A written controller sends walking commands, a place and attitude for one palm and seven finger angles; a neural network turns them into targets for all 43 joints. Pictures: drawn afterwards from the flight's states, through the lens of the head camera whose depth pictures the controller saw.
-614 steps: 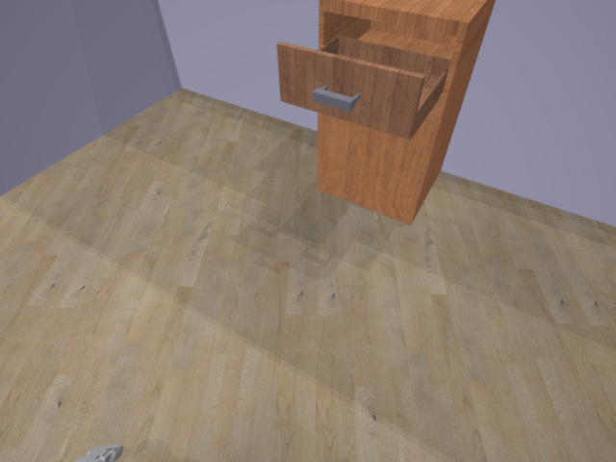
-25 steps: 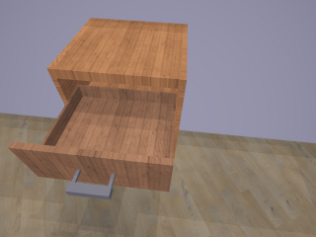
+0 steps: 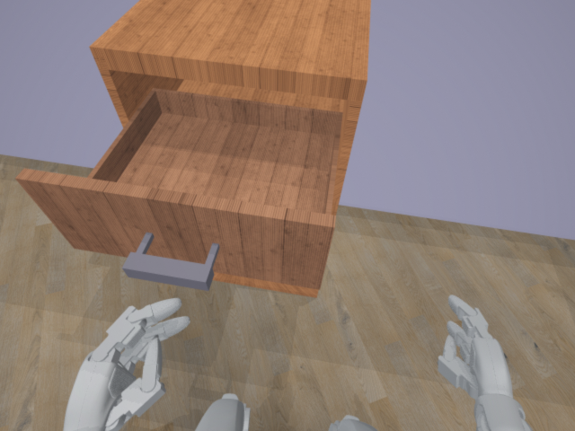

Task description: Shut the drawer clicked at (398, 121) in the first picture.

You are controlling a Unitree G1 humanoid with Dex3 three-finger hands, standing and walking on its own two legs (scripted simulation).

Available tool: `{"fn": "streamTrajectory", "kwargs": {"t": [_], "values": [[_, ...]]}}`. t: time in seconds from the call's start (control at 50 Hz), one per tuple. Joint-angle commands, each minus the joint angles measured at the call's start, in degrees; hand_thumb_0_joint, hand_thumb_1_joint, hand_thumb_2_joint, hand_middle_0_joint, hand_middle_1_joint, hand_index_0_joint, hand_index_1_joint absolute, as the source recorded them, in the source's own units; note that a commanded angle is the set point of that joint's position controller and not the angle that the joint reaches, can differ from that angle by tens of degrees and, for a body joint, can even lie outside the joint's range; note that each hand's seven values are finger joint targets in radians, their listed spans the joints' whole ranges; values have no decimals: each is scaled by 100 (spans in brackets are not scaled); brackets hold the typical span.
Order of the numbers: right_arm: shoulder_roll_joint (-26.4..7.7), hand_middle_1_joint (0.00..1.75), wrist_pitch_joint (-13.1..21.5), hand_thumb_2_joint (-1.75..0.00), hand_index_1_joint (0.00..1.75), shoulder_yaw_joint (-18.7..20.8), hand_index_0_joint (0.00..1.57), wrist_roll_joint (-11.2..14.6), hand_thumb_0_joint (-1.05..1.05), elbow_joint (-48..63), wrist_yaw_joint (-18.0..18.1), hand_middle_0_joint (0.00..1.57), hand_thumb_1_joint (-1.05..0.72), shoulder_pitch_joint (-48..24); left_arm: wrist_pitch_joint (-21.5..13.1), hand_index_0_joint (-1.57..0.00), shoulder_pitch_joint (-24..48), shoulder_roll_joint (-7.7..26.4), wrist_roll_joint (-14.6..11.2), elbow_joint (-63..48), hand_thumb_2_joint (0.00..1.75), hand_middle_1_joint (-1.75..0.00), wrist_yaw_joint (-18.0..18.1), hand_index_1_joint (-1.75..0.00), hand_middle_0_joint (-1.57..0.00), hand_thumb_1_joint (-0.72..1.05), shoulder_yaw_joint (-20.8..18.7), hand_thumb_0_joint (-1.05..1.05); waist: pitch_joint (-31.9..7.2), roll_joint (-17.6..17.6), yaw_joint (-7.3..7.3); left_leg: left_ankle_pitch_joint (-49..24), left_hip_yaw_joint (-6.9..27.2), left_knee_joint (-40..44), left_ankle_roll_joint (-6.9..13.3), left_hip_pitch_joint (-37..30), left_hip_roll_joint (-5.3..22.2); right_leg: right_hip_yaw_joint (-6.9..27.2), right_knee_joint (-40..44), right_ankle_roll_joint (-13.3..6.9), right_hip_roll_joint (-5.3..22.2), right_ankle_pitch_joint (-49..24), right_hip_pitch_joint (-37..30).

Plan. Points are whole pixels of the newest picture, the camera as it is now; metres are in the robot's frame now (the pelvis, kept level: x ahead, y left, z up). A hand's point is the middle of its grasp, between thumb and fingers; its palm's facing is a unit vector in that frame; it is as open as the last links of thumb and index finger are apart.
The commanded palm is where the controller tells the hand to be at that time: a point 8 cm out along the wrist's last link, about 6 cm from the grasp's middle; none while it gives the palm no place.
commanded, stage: raise the hand and make a fist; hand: left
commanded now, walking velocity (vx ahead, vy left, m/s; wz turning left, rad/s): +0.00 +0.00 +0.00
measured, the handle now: (175, 257) +0.34 +0.20 +0.02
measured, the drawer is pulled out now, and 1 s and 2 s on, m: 0.28 0.28 0.28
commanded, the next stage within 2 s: bring the fist close to the handle in 1.46 s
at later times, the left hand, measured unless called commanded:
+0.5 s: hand (140, 375) +0.17 +0.18 +0.07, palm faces -0.05 -1.00 -0.04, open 3.5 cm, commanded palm +0.12 +0.24 +0.08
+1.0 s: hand (123, 384) +0.15 +0.18 +0.11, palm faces -0.03 -1.00 -0.06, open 3.3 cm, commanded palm +0.10 +0.23 +0.12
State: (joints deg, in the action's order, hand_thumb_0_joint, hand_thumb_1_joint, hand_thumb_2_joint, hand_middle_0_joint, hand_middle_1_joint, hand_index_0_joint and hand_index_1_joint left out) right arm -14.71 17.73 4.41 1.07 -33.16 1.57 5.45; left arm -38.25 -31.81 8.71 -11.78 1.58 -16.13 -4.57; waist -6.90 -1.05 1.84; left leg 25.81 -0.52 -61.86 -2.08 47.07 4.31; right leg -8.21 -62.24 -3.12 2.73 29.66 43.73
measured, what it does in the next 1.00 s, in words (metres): stands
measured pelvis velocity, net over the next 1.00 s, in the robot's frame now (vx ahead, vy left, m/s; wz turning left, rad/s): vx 0.02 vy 0.03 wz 0.01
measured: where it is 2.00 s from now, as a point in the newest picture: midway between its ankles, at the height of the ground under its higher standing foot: outside the picture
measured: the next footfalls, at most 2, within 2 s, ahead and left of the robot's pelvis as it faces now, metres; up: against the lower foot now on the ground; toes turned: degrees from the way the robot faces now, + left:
none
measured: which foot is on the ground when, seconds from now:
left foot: down 0.00-1.00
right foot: down 0.00-1.00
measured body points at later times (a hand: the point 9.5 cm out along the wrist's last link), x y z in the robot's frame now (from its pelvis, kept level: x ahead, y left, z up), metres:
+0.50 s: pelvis +0.00 +0.02 +0.01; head +0.05 +0.02 +0.46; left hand +0.17 +0.23 +0.08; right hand +0.17 -0.23 -0.07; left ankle +0.05 +0.14 -0.66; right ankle +0.02 -0.09 -0.66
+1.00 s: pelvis +0.02 +0.03 +0.02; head +0.04 +0.02 +0.47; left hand +0.15 +0.23 +0.12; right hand +0.24 -0.18 -0.02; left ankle +0.05 +0.14 -0.66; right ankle +0.02 -0.09 -0.66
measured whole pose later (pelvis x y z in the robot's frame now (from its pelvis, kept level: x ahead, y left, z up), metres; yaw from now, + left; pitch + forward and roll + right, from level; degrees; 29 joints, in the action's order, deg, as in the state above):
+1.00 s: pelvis +0.02 +0.03 +0.02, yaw +0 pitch +8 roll -2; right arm -10.5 12.7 -0.5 3.4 -26.5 1.4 11.6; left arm -18.1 -47.2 11.6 -12.5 -24.7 -13.5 -2.6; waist -7.2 2.6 1.7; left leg 26.1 -0.6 -57.2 0.1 39.1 3.3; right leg -8.2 -54.7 -0.6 2.9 28.1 34.3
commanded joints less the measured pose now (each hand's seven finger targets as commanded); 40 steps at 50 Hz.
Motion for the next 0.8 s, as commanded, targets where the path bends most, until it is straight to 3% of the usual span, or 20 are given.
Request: {"fn": "streamTrajectory", "kwargs": {"t": [0.0, 0.06, 0.1, 0.12, 0.2, 0.26, 0.3, 0.36, 0.4, 0.44, 0.5, 0.58, 0.6, 0.64, 0.7, 0.72, 0.78], "values": [[-479, 30, 33, -90, 30, 92, 20, 212, 0, 1079, 128, 20, -90, -9, 425, -66, 210, 895, -389, -1334, 90, -80, -447, -80, -66, 90, -605, 0, -869, 271, -196, -284, -59, 458, 365, -327, -408, 1318, 1571, 199, -52, 210, -520], [-395, 30, -68, -90, 30, 30, 20, 218, 0, 1237, 212, 20, -90, 82, 1036, -72, 147, 870, -482, -2072, 90, -86, -384, -86, -72, 90, -568, 0, -1146, 456, -165, -666, 21, 587, 394, -623, -392, 1120, 1536, 219, -100, -396, -801], [-347, 30, -123, -90, 30, 5, 20, 193, 0, 1153, 236, 20, -90, 93, 1245, -76, 74, 892, -446, -2042, 90, -91, -211, -91, -76, 90, -673, 0, -1042, 206, -213, -813, 98, 639, 392, -669, -350, 971, 1522, 246, -164, -667, -797], [-311, 30, -129, -90, 30, -22, 20, 170, 0, 1187, 226, 20, -90, 116, 1283, -78, -33, 714, -443, -2147, 90, -93, -162, -93, -78, 90, -513, 0, -979, 184, -211, -842, 128, 702, 387, -667, -357, 889, 1492, 258, -166, -735, -782], [-294, 30, -145, -90, 30, -24, 20, 144, 0, 1065, 211, 20, -90, -10, 1330, -86, -394, 838, -350, -1801, 90, -101, -18, -101, -86, 90, -706, 0, -613, -17, -182, -749, 181, 820, 358, -592, -344, 803, 1556, 264, -175, -557, -692], [-302, 30, -98, -90, 30, -48, 20, 153, 0, 1142, 163, 20, -90, 52, 1264, -92, -491, 737, -332, -2108, 90, -108, -38, -108, -92, 90, -497, 0, -666, 203, -188, -662, 171, 945, 348, -682, -362, 699, 1517, 236, -164, -376, -660], [-303, 30, -64, -90, 30, -39, 20, 163, 0, 1136, 166, 20, -90, 0, 1231, -96, -635, 736, -329, -2159, 90, -112, 28, -112, -96, 90, -483, 0, -582, 49, -177, -583, 194, 979, 360, -698, -352, 692, 1575, 239, -175, -235, -621], [-305, 30, -22, -90, 30, -37, 20, 175, 0, 1193, 156, 20, -90, 136, 1136, -102, -686, 728, -345, -2526, 90, -119, 119, -119, -102, 90, -445, 0, -683, 164, -158, -510, 188, 1072, 353, -776, -363, 628, 1542, 218, -183, -105, -630], [-314, 30, -5, -90, 30, -22, 20, 174, 0, 1188, 143, 20, -90, 115, 1101, -106, -859, 816, -279, -2654, 90, -123, 224, -123, -106, 90, -509, 0, -764, 239, -107, -599, 179, 1095, 358, -855, -351, 560, 1478, 202, -199, -251, -678], [-300, 30, 15, -90, 30, -10, 20, 181, 0, 1222, 120, 20, -90, 189, 1074, -110, -1015, 652, -269, -2834, 90, -127, 273, -127, -110, 90, -307, 0, -872, 268, -128, -797, 166, 1111, 363, -985, -360, 499, 1410, 202, -202, -582, -740], [-307, 30, -43, -90, 30, 14, 20, 203, 0, 1249, 95, 20, -90, 128, 1168, -116, -1341, 731, -198, -2786, 90, -134, 332, -134, -116, 90, -372, 0, -717, 263, -97, -855, 166, 1168, 362, -991, -342, 440, 1416, 202, -220, -739, -770], [-308, 30, -84, -90, 30, -13, 20, 221, 0, 1389, 81, 20, -90, 180, 1251, -124, -1364, 635, -194, -3139, 90, -143, 320, -143, -124, 90, -175, 0, -634, 388, -140, -829, 167, 1266, 362, -1123, -338, 370, 1441, 206, -232, -776, -771], [-304, 30, -117, -90, 30, -5, 20, 219, 0, 1373, 80, 20, -90, 154, 1296, -126, -1460, 702, -145, -3093, 90, -145, 365, -145, -126, 90, -252, 0, -609, 263, -118, -908, 180, 1282, 370, -1141, -327, 352, 1442, 205, -247, -873, -828], [-280, 30, -127, -90, 30, -23, 20, 225, 0, 1478, 45, 20, -90, 171, 1320, -130, -1607, 544, -159, -3365, 90, -149, 360, -149, -130, 90, -54, 0, -653, 408, -113, -985, 162, 1302, 368, -1243, -336, 316, 1424, 212, -245, -997, -849], [-290, 30, -196, -90, 30, -46, 20, 223, 0, 1497, 45, 20, -90, 151, 1412, -136, -1557, 734, -86, -3404, 90, -156, 418, -156, -136, 90, -167, 0, -446, 311, -133, -891, 195, 1341, 370, -1198, -317, 314, 1483, 209, -272, -904, -836], [-275, 30, -200, -90, 30, -71, 20, 218, 0, 1548, 45, 20, -90, 186, 1417, -138, -1516, 603, -104, -3521, 90, -158, 403, -158, -138, 90, -33, 0, -469, 309, -174, -869, 186, 1351, 377, -1247, -332, 316, 1510, 219, -266, -900, -835], [-256, 30, -235, -90, 30, -84, 20, 234, 0, 1602, 38, 20, -90, 176, 1488, -140, -1697, 671, -141, -3585, 90, -160, 362, -160, -140, 90, -154, 0, -521, 335, -114, -930, 193, 1380, 363, -1293, -329, 307, 1529, 213, -272, -983, -935]]}}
